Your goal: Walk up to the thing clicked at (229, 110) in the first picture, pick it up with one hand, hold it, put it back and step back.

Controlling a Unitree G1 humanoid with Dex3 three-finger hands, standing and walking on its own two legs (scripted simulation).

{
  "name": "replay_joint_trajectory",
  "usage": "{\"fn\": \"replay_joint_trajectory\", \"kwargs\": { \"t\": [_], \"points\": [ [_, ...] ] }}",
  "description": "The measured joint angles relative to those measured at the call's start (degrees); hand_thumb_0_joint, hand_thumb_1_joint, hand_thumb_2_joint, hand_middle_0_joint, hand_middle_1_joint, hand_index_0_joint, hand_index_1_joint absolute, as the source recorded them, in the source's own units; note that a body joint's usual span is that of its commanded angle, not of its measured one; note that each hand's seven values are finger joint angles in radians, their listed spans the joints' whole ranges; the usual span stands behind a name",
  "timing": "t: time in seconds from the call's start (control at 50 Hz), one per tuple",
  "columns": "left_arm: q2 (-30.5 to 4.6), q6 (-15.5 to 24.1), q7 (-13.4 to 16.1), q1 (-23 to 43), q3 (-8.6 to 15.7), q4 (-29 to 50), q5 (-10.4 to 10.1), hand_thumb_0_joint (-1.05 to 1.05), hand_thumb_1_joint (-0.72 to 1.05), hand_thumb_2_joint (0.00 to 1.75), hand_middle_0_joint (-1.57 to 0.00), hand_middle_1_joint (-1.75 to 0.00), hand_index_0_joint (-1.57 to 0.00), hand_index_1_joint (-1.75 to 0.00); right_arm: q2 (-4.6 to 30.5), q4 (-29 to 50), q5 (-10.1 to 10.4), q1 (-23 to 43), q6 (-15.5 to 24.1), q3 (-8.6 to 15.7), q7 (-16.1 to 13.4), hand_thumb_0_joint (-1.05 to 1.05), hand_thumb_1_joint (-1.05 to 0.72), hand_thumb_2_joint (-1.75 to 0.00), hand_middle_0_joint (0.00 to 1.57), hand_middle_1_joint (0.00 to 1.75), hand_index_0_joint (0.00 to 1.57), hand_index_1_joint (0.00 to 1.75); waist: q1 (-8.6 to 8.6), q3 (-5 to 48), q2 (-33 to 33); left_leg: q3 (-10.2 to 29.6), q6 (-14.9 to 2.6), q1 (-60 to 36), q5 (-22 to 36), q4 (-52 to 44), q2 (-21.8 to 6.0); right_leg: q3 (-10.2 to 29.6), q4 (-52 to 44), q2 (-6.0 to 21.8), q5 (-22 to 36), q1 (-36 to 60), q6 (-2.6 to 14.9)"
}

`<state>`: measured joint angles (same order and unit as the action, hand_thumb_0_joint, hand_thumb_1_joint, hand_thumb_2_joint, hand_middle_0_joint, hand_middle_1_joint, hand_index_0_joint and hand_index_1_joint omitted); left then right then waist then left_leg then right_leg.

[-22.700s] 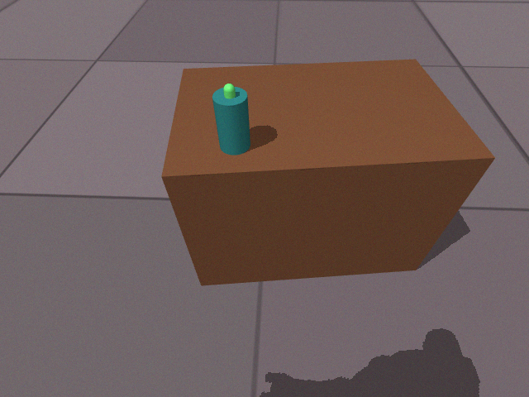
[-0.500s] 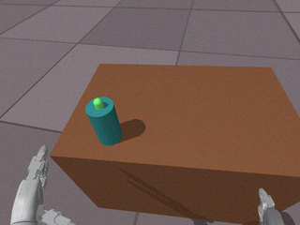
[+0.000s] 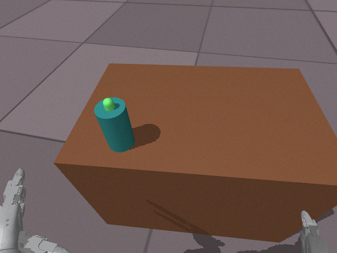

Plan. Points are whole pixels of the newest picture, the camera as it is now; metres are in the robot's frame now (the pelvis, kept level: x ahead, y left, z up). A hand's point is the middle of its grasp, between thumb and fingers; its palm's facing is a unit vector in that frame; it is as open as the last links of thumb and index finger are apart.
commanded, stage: home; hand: left
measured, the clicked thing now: (115, 122) +0.48 +0.22 +0.02
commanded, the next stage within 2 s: none
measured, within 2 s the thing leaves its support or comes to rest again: neither
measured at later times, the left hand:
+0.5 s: hand (104, 234) +0.18 +0.19 -0.06, palm faces +0.10 -0.97 -0.20, open 17.4 cm
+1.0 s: hand (110, 227) +0.20 +0.18 -0.06, palm faces +0.09 -0.97 -0.22, open 17.3 cm
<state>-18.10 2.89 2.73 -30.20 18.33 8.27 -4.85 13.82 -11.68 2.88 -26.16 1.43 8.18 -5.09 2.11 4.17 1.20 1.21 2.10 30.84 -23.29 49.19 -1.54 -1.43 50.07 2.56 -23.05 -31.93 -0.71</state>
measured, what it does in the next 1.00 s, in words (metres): stands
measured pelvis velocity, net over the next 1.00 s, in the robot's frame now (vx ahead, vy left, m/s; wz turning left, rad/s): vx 0.02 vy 0.01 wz -0.02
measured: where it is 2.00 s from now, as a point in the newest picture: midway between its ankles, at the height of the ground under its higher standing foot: outside the picture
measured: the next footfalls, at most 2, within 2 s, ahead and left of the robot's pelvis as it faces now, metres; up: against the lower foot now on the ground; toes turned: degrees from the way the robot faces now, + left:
none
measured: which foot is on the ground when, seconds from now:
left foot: down 0.00-1.00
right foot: down 0.00-1.00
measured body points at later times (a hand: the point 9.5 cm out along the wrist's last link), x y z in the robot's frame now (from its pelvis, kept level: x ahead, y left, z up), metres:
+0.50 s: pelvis +0.01 +0.02 -0.01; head +0.05 +0.02 +0.44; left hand +0.17 +0.24 -0.05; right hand +0.17 -0.22 -0.05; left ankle +0.02 +0.14 -0.70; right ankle +0.03 -0.12 -0.70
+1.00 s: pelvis +0.02 +0.01 -0.01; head +0.06 +0.01 +0.44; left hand +0.19 +0.23 -0.05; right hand +0.18 -0.22 -0.05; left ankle +0.02 +0.14 -0.70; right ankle +0.03 -0.12 -0.70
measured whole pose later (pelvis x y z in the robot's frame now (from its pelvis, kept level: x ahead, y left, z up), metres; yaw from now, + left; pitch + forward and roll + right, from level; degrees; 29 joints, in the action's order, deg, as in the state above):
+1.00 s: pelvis +0.02 +0.01 -0.01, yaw -1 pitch +9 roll +0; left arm -11.4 -3.0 4.1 -25.1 -0.1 -6.1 -1.8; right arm 11.3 -5.8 1.7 -25.5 -3.2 -0.2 -5.3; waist 0.4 6.1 0.0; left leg 0.5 1.7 35.3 -27.4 53.8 -2.1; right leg -0.6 53.5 2.0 -26.1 -36.3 -1.2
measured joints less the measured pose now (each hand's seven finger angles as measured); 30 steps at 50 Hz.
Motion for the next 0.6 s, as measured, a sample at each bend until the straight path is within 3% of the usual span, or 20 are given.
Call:
{"fn": "replay_joint_trajectory", "kwargs": {
  "t": [0.08,0.16,0.3,0.46,0.6],
  "points": [
    [0.0,1.2,0.7,0.1,-0.9,0.1,0.4,-0.01,-0.55,0.05,-0.07,-0.06,-0.07,-0.06,0.2,0.0,0.0,0.2,1.3,-0.3,-0.4,-0.01,0.41,-0.14,0.08,0.09,0.08,0.09,0.03,0.2,-0.4,-0.2,-0.28,-0.7,-0.1,-0.3,0.0,0.2,-0.8,0.0,0.3,0.9,-0.25],
    [0.5,2.4,0.8,0.4,-2.2,-1.2,0.8,-0.01,-0.53,0.07,-0.06,-0.06,-0.07,-0.06,-1.1,-0.9,0.0,1.0,2.1,-2.5,-0.2,-0.01,0.23,-0.26,0.10,0.12,0.09,0.12,-0.09,0.3,-0.8,-0.3,-0.51,-1.0,-0.3,-0.4,0.0,0.3,-1.4,0.0,0.4,1.3,-0.48],
    [4.4,1.7,0.0,0.0,-8.9,-6.3,1.6,-0.01,-0.49,0.10,-0.06,-0.07,-0.06,-0.07,-4.6,-2.3,-0.9,2.9,2.4,-8.1,1.2,0.00,-0.20,-0.51,0.14,0.19,0.13,0.19,-0.44,-0.2,-0.5,-0.5,-0.92,0.9,-1.0,0.9,0.0,0.5,-0.9,0.0,0.2,-0.3,-0.91],
    [7.4,-2.1,0.3,3.0,-16.3,-13.6,2.9,-0.01,-0.52,0.08,-0.05,-0.06,-0.06,-0.06,-3.6,-0.6,-1.3,3.0,1.4,-7.7,0.4,0.01,-0.68,-0.78,0.19,0.26,0.18,0.26,-1.40,-0.4,-1.2,-0.7,-1.11,3.3,-2.2,3.1,0.0,0.8,1.0,0.0,-0.8,-2.6,-1.15],
    [7.0,-4.1,1.0,6.0,-18.4,-15.4,3.1,-0.01,-0.53,0.07,-0.05,-0.06,-0.06,-0.06,-2.9,1.2,-1.5,1.9,-0.5,-8.2,-0.3,0.01,-0.85,-0.87,0.20,0.29,0.19,0.29,-2.19,0.7,-2.0,-0.5,-0.82,3.9,-3.2,4.1,-0.5,0.6,1.8,-0.5,-1.7,-3.2,-0.88]
  ]
}}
